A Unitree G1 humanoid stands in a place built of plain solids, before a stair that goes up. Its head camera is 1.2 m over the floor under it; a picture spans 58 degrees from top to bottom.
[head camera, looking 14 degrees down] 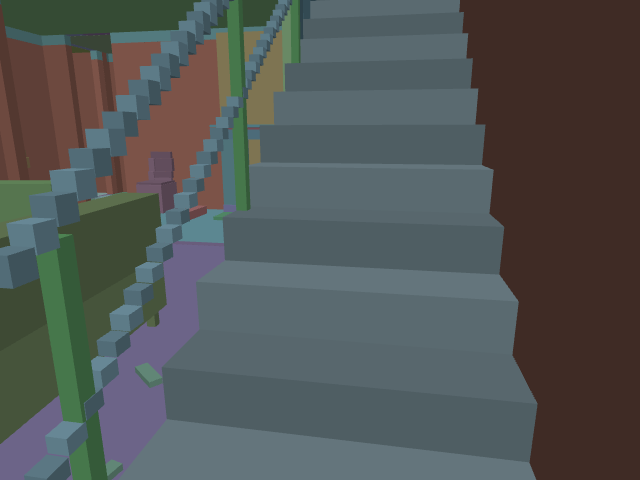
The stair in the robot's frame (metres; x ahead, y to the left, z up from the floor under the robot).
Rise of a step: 0.18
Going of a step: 0.26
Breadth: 1.04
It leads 10 degrees to the right of straight ahead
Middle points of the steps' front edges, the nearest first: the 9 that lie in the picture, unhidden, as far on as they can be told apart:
1.06 -0.04 0.53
1.31 -0.09 0.71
1.56 -0.13 0.88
1.82 -0.18 1.06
2.07 -0.22 1.23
2.32 -0.26 1.41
2.58 -0.31 1.58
2.83 -0.35 1.76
3.08 -0.40 1.94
